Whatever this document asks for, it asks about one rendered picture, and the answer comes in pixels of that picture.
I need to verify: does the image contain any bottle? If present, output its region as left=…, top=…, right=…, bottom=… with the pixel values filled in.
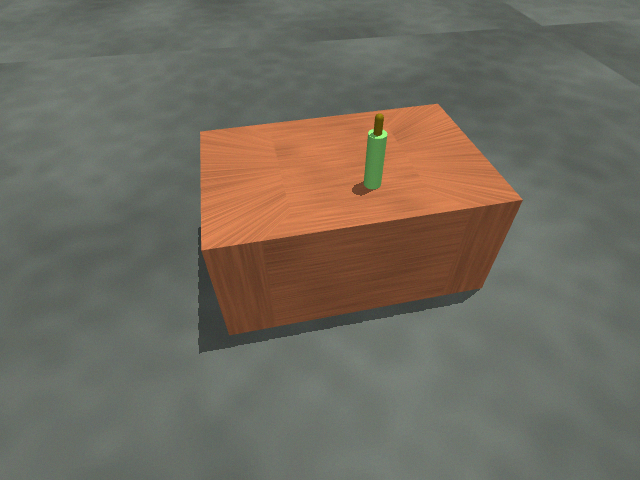
left=364, top=113, right=387, bottom=189

